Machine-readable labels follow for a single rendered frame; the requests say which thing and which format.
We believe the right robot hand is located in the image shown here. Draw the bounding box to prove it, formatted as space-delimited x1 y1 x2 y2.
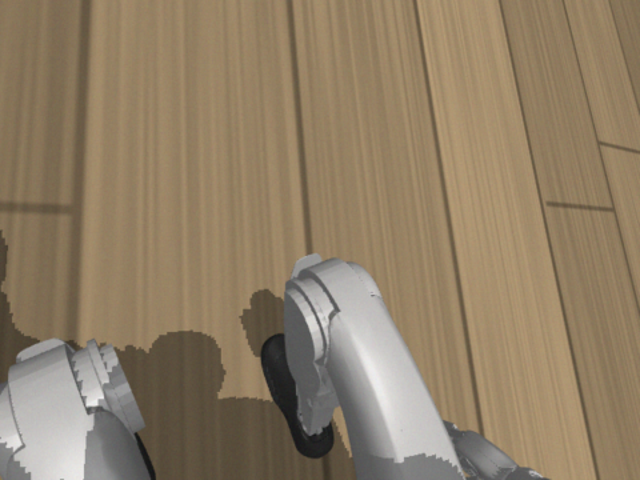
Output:
442 420 520 480

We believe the left robot foot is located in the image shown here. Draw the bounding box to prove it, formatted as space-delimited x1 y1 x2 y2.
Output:
134 432 156 480

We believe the right robot foot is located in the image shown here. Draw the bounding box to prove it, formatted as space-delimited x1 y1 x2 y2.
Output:
261 334 334 459

